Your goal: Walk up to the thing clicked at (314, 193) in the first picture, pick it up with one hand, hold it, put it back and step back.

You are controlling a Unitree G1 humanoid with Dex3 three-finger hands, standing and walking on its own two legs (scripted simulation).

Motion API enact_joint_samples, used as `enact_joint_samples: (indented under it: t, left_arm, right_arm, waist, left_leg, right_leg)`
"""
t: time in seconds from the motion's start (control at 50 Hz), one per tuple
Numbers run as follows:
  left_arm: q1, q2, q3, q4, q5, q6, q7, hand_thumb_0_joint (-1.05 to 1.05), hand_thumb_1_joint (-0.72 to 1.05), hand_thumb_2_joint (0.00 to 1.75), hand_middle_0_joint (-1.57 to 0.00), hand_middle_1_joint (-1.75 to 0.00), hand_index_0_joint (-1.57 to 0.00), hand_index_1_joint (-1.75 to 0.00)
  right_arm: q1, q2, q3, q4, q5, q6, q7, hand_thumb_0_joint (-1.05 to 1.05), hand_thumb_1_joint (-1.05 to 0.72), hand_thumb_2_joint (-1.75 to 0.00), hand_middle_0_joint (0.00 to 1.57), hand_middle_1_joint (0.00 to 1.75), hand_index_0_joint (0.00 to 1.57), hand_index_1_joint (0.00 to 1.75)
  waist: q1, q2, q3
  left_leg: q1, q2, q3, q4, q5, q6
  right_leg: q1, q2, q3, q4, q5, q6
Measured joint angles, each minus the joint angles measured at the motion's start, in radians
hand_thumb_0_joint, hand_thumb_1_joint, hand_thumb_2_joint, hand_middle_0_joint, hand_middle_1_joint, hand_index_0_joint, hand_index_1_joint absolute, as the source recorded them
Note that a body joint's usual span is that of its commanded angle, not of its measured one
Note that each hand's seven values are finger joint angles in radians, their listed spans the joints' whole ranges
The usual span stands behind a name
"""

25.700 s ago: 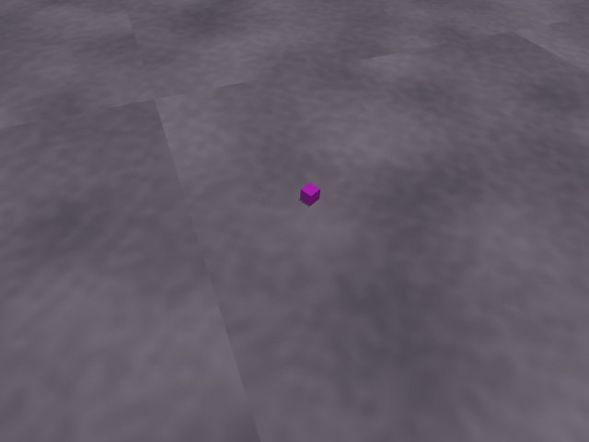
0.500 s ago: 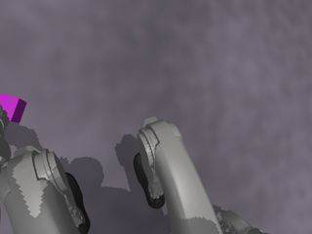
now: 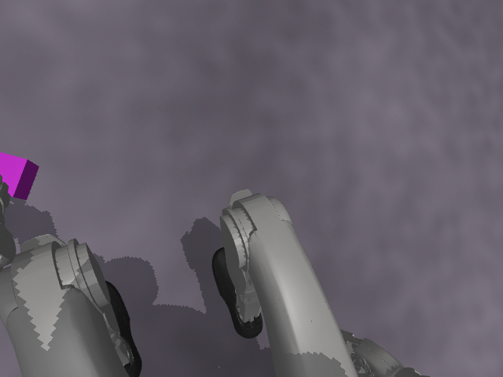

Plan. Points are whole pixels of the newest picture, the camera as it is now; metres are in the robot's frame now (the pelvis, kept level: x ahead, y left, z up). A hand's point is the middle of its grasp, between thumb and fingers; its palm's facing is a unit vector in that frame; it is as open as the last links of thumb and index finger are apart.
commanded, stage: rise first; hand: left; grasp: from above
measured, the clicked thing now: (5, 175) +0.43 +0.29 -0.30
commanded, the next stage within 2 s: approach in 1.04 s
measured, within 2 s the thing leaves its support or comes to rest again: neither
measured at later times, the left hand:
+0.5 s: hand out of the picture +0.40 +0.33 -0.21, palm faces -0.06 -0.44 -0.89, open 14.3 cm
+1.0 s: hand out of the picture +0.40 +0.33 -0.22, palm faces -0.05 -0.46 -0.89, open 14.4 cm
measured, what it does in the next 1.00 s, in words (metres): stands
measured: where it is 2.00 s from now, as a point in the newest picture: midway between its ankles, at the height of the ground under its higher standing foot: (184, 326)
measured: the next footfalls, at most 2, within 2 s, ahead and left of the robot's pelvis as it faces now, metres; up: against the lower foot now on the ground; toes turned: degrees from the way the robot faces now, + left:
none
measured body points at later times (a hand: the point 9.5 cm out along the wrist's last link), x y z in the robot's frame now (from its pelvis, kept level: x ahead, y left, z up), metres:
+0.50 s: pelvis +0.00 +0.00 +0.00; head +0.27 +0.08 +0.35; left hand +0.40 +0.35 -0.16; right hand +0.02 -0.26 -0.09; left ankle +0.08 +0.14 -0.30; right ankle +0.11 -0.11 -0.30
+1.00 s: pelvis +0.00 +0.00 +0.00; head +0.27 +0.09 +0.35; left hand +0.41 +0.35 -0.16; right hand +0.02 -0.26 -0.08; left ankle +0.08 +0.14 -0.30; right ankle +0.11 -0.11 -0.30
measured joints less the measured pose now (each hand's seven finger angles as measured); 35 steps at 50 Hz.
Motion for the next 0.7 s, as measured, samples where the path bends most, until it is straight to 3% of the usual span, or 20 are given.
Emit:
enact_joint_samples:
  t: [0.24, 0.42, 0.6, 0.7]
  left_arm:
    - [-0.019, 0.031, 0.02, 0.007, -0.036, -0.002, 0.021, 0.0, -0.57, 1.05, -0.1, -0.96, -0.07, -1.0]
    - [-0.018, 0.034, 0.009, 0.004, -0.019, 0.006, 0.0, 0.0, -0.57, 1.05, -0.1, -0.96, -0.07, -1.0]
    - [-0.007, 0.023, -0.009, 0.014, -0.032, 0.002, -0.005, 0.0, -0.57, 1.05, -0.1, -0.96, -0.07, -1.0]
    - [-0.007, 0.023, -0.003, 0.019, -0.021, -0.004, -0.001, 0.0, -0.57, 1.05, -0.1, -0.96, -0.07, -1.0]
  right_arm:
    - [-0.003, -0.017, 0.011, 0.004, -0.016, -0.013, 0.005, 0.0, -0.91, -0.9, 0.19, 0.3, 0.19, 0.29]
    - [0.01, -0.022, 0.019, -0.002, -0.008, -0.008, 0.002, 0.0, -0.91, -0.9, 0.19, 0.3, 0.19, 0.29]
    - [0.009, -0.009, 0.021, -0.009, -0.003, -0.016, -0.001, 0.0, -0.91, -0.9, 0.19, 0.3, 0.19, 0.29]
    - [0.003, -0.006, 0.024, -0.011, -0.006, -0.021, -0.005, 0.0, -0.91, -0.9, 0.19, 0.3, 0.19, 0.29]
  waist:
    - [-0.021, 0.002, 0.025]
    - [-0.013, 0.009, 0.016]
    - [-0.009, 0.006, 0.01]
    - [-0.012, -0.002, 0.011]
  left_leg:
    - [0.002, -0.004, -0.005, -0.001, 0.006, -0.001]
    - [-0.005, 0.0, -0.004, 0.004, 0.001, 0.0]
    - [-0.001, 0.0, -0.003, 0.004, -0.001, -0.001]
    - [-0.002, -0.001, -0.007, 0.005, 0.001, -0.002]
  right_leg:
    - [0.004, -0.002, -0.005, -0.002, 0.005, -0.001]
    - [-0.006, 0.001, -0.003, 0.002, 0.003, 0.001]
    - [-0.003, 0.001, -0.002, 0.003, 0.001, 0.0]
    - [-0.002, 0.001, -0.005, 0.001, 0.004, 0.0]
